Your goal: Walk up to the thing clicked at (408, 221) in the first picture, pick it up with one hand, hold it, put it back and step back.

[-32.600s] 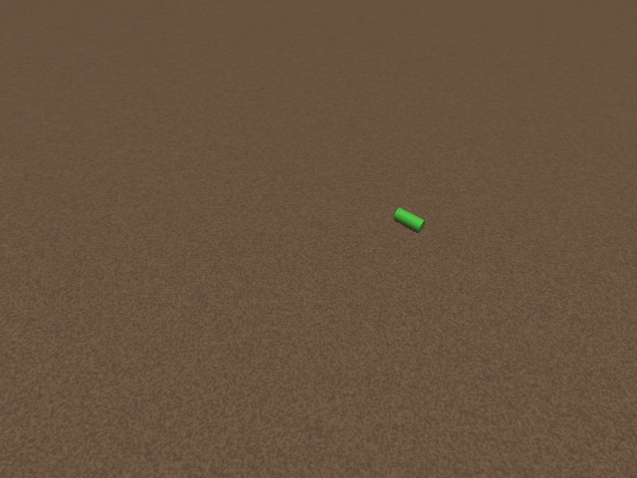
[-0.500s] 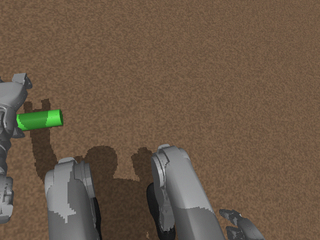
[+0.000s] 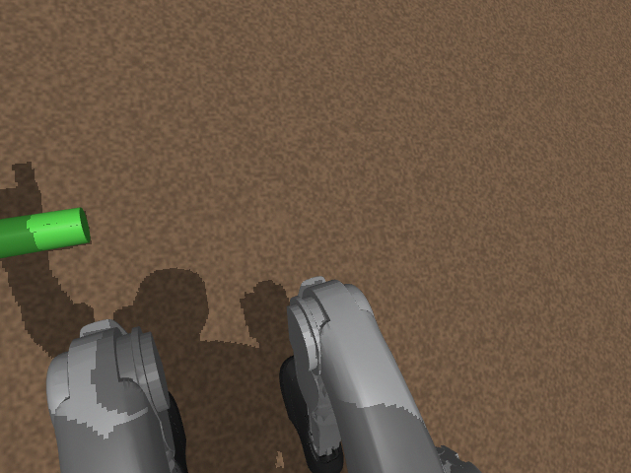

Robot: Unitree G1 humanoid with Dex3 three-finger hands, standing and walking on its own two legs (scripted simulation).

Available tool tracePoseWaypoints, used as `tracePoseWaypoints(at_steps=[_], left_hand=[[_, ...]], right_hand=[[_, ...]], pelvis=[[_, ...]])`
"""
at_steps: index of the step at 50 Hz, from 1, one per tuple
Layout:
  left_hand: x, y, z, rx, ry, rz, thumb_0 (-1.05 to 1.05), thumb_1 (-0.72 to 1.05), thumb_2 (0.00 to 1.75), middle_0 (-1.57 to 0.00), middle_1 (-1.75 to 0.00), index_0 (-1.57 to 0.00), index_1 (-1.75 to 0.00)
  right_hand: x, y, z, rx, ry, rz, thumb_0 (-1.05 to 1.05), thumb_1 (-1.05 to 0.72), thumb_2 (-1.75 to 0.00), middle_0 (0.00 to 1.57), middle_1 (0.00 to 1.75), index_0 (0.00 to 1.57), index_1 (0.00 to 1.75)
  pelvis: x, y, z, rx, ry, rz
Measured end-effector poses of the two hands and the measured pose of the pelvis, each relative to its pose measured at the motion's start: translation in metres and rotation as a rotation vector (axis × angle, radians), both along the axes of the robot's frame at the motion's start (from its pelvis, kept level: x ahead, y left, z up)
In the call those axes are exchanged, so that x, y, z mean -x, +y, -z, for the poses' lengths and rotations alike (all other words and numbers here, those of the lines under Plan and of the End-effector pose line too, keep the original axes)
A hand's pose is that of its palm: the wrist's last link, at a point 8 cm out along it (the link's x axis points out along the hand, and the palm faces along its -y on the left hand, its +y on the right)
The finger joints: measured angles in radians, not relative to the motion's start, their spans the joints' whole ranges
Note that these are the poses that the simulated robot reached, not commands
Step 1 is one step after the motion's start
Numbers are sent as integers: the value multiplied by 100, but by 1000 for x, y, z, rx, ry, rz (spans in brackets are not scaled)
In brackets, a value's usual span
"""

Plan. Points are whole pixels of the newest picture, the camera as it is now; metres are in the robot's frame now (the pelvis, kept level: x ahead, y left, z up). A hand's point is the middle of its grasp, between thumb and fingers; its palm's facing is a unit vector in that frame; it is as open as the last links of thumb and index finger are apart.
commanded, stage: home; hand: left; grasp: from above
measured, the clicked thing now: (37, 232) +0.47 +0.30 -0.30
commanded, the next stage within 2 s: none
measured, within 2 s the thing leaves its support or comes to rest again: neither
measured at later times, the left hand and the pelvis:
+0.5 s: hand out of the picture +0.29 +0.28 +0.06, palm faces -0.14 -0.78 -0.61, open 7.5 cm; pelvis +0.00 +0.00 +0.18, yaw +7 degrees
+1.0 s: hand out of the picture +0.23 +0.23 +0.28, palm faces +0.24 -0.95 -0.22, open 7.4 cm; pelvis +0.06 +0.01 +0.35, yaw +11 degrees
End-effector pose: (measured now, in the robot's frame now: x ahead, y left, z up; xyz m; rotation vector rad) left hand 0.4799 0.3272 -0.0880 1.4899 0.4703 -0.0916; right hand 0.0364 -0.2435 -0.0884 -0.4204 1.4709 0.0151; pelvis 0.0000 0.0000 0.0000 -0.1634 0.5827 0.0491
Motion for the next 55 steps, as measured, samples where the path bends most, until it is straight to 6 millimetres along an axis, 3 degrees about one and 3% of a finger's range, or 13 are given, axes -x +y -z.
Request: tracePoseWaypoints(at_steps=[4, 7, 17, 23, 29, 34, 40, 48, 55], left_hand=[[8, -1, -30, 68, -17, -67, 0, -11, 90, -22, -66, -21, -68], [27, -1, -58, 139, -8, -120, 0, 7, 88, -22, -57, -22, -59], [129, -6, -140, 465, 58, -310, 0, 68, 90, -22, -37, -22, -38], [183, -14, -184, 639, 18, -420, 0, 83, 90, -22, -32, -22, -33], [225, -24, -228, 790, 9, -577, 1, 88, 90, -21, -30, -22, -31], [246, -34, -268, 910, 5, -691, 1, 89, 90, -21, -30, -21, -31], [261, -42, -318, 1010, 1, -811, 1, 90, 90, -21, -30, -21, -31], [276, -52, -381, 1108, 0, -909, 1, 90, 90, -20, -30, -21, -30], [289, -60, -429, 1137, -13, -908, 1, 91, 90, -20, -29, -21, -30]], right_hand=[[-15, 2, -12, -31, -37, 28, 0, -90, -90, 21, 30, 21, 29], [-31, 0, -27, -48, -73, 46, 0, -90, -90, 21, 30, 21, 29], [-107, -10, -104, -36, -281, -16, 0, -91, -90, 21, 30, 20, 29], [-155, -1, -161, -28, -468, -64, 0, -91, -90, 20, 30, 20, 29], [-186, 20, -216, -66, -611, -81, 0, -91, -90, 20, 30, 20, 29], [-200, 37, -259, -102, -686, -74, 0, -91, -90, 21, 30, 20, 29], [-202, 48, -305, -117, -721, -43, 0, -91, -90, 21, 30, 21, 29], [-199, 45, -357, -83, -746, 3, 1, -91, -90, 21, 30, 21, 30], [-208, 39, -393, -55, -806, 28, 1, -91, -90, 21, 30, 21, 29]], pelvis=[[-3, 0, -20, -3, 24, -6], [-5, 0, -41, -12, 39, -16], [-3, -1, -120, -45, 2, -46], [0, -2, -162, -55, -56, -75], [-4, -2, -207, -68, -110, -97], [-14, -1, -244, -83, -155, -116], [-31, 2, -290, -98, -213, -133], [-57, 6, -342, -120, -289, -148], [-77, 11, -372, -138, -345, -152]])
